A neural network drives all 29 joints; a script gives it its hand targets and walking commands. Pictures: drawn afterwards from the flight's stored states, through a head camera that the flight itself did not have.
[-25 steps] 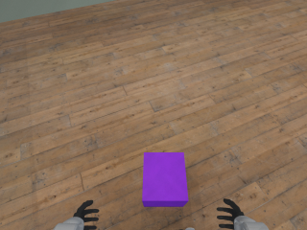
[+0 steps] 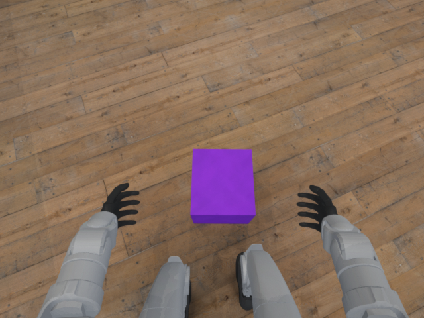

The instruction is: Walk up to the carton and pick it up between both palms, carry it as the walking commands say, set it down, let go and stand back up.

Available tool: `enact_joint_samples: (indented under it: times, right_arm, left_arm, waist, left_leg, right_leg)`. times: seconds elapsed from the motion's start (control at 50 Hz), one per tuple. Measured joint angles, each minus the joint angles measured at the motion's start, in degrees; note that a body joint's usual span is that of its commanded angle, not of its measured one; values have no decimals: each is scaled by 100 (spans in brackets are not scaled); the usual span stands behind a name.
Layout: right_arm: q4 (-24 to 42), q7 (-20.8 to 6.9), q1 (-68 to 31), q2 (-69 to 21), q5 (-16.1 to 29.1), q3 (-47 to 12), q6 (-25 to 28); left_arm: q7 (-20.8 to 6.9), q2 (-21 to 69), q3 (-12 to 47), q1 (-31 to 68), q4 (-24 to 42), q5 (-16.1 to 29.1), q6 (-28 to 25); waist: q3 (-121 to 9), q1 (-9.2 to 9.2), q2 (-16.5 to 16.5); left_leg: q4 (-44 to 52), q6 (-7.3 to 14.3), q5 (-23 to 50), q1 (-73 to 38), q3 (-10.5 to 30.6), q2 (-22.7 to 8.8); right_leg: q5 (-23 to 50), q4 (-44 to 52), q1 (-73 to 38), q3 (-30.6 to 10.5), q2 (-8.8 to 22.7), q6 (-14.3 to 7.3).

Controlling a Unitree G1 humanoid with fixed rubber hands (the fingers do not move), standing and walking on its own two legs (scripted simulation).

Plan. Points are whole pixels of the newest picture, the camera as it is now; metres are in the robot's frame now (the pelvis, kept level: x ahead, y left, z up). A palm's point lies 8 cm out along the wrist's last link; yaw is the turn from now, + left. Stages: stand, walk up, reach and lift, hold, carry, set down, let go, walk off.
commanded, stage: reach and lift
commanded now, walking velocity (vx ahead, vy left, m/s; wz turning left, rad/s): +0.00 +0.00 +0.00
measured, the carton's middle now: (221, 187) +0.51 -0.04 -0.59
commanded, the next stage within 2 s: none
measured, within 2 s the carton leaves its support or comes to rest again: neither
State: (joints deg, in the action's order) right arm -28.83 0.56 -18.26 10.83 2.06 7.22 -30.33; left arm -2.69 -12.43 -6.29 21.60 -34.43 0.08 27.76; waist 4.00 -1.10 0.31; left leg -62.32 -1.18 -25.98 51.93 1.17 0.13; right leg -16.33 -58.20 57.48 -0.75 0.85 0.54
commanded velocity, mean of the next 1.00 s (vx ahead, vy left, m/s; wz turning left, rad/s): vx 0.00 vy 0.00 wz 0.00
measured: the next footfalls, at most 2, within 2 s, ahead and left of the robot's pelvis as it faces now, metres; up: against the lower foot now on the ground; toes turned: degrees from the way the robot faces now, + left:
none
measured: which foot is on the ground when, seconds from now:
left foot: down 0.00-1.00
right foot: down 0.00-1.00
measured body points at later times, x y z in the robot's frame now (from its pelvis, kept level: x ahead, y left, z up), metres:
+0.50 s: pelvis +0.00 +0.00 -0.03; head +0.26 -0.02 +0.34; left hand +0.47 +0.19 -0.13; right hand +0.46 -0.23 -0.13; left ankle +0.04 +0.13 -0.66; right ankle +0.11 -0.12 -0.66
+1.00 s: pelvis +0.02 +0.00 -0.06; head +0.33 +0.00 +0.27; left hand +0.52 +0.19 -0.19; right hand +0.50 -0.23 -0.19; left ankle +0.04 +0.13 -0.66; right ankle +0.11 -0.12 -0.66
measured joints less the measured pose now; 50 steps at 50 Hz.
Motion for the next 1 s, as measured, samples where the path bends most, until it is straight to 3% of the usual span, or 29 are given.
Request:
enact_joint_samples:
  times: [0.14, 0.36, 0.62, 0.86, 1.0]
  right_arm:
    - [-840, 156, -1479, 19, -69, 285, 124]
    - [-1608, 321, -2803, 41, -222, 760, 991]
    - [-1921, 128, -3813, 380, -175, 1013, 2033]
    - [-1645, -209, -3791, 235, -494, 1530, 2403]
    - [-2034, -326, -3759, 296, -502, 1772, 2544]
  left_arm:
    - [36, -99, -321, 1508, -956, 41, -140]
    - [200, -96, -783, 2867, -1734, -57, -960]
    - [283, -367, -844, 3577, -1696, 219, -1881]
    - [188, -143, -1097, 3648, -1284, -148, -2174]
    - [260, -35, -1146, 3664, -1505, -161, -2217]
  waist:
    - [165, -41, -15]
    - [-87, -93, -49]
    - [-631, -118, -7]
    - [-898, -159, -29]
    - [-1211, -153, -73]
  left_leg:
    - [-98, -25, 178, 482, -4, 58]
    - [-198, -36, 296, 1651, -40, 93]
    - [-144, -57, 290, 2948, -60, 122]
    - [131, -66, 391, 3412, 72, 165]
    - [-587, -53, 143, 4150, 111, 216]
  right_leg:
    - [148, -116, 472, -62, 6, -7]
    - [268, -219, 1642, -152, -13, 20]
    - [228, -248, 2982, -223, -30, 13]
    - [284, 54, 3372, -183, -29, 37]
    - [48, -613, 4078, -161, -11, 73]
